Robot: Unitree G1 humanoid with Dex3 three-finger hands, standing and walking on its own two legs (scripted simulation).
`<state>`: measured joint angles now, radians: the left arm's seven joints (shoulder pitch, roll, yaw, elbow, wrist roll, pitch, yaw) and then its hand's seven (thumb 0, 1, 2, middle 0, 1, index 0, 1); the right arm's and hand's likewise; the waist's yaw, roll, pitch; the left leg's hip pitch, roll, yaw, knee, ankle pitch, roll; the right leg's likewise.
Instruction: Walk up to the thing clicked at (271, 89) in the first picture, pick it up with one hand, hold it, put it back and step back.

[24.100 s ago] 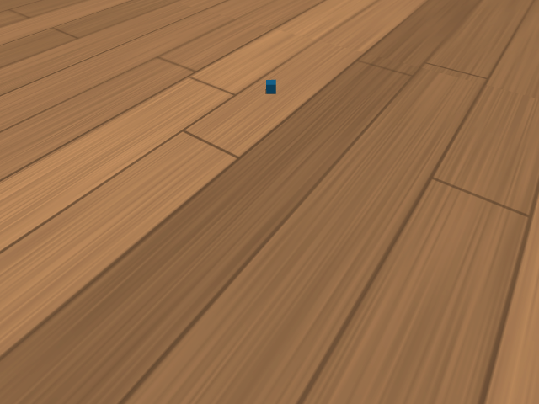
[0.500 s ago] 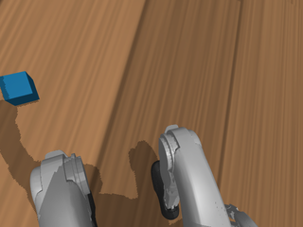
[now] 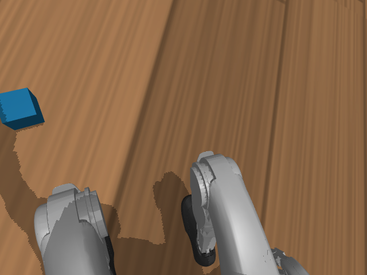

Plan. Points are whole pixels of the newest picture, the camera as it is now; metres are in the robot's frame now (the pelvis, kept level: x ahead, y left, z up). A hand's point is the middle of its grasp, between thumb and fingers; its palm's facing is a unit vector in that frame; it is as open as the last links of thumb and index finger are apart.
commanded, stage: rise first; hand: left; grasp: from above
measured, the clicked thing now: (20, 109) +0.52 +0.31 -0.29
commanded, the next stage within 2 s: approach in 0.32 s
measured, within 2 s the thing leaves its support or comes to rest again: neither
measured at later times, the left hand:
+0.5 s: hand out of the picture +0.46 +0.35 -0.17, palm faces -0.45 -0.12 -0.88, open 13.0 cm
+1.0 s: hand (12, 90) +0.52 +0.29 -0.17, palm faces -0.43 -0.11 -0.89, open 13.2 cm
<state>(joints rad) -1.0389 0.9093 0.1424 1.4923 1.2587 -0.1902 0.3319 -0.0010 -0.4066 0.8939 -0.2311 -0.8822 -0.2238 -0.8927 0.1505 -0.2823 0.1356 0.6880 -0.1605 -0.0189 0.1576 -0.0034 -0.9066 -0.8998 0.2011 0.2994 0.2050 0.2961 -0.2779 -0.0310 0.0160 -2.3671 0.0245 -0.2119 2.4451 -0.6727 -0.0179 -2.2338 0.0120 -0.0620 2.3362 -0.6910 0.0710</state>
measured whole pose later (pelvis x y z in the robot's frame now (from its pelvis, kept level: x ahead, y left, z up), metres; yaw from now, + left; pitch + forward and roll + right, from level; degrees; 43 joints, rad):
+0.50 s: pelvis +0.00 +0.00 +0.00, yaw +0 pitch +33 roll -11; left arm -1.05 0.91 0.13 1.50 1.25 -0.18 0.32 0.00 -0.35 0.85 -0.28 -0.83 -0.27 -0.85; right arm 0.16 -0.29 0.14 0.67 -0.15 -0.02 0.15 0.00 -0.90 -0.90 0.20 0.30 0.20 0.30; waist -0.29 -0.03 0.01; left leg -2.36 0.02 -0.21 2.43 -0.67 -0.02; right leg -2.23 0.01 -0.06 2.33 -0.68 0.07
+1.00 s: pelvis +0.00 +0.00 +0.00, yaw -1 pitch +34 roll -11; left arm -1.17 0.89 0.11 1.56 1.23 -0.03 0.33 0.00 -0.38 0.87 -0.26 -0.84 -0.25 -0.85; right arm 0.21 -0.30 0.21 0.61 -0.13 -0.01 0.14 0.00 -0.90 -0.89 0.20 0.30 0.20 0.30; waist -0.38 -0.01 0.04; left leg -2.38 0.05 -0.21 2.44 -0.68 -0.02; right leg -2.26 0.03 -0.06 2.32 -0.67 0.08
